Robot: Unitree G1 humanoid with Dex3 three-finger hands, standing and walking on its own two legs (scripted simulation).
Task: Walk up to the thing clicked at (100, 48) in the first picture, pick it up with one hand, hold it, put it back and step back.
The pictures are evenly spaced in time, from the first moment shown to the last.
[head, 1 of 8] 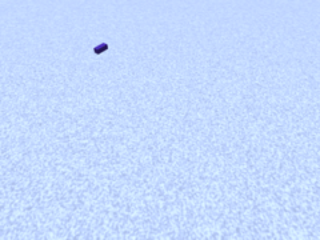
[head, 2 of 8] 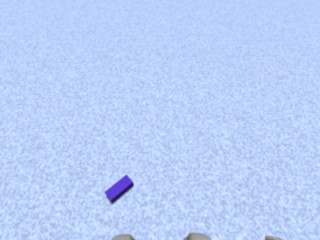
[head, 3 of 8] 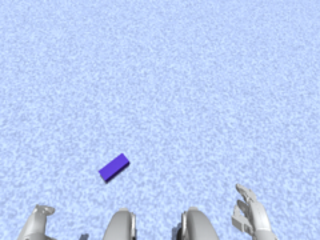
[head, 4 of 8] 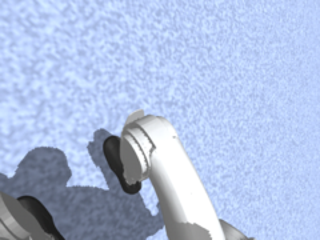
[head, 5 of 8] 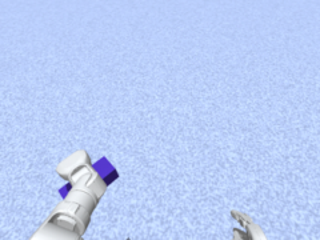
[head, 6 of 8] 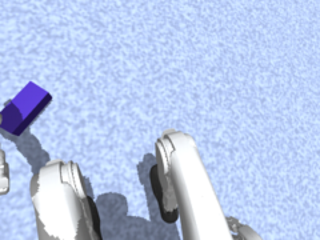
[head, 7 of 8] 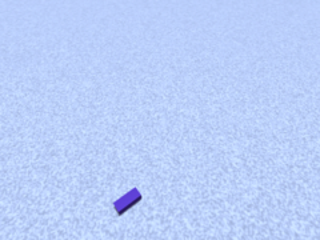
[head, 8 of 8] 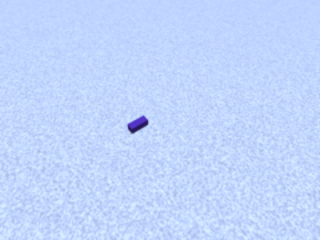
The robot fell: no
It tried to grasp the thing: yes
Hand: left
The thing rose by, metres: 0.64
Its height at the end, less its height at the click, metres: +0.00
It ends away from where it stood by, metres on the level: 0.01
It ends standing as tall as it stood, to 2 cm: yes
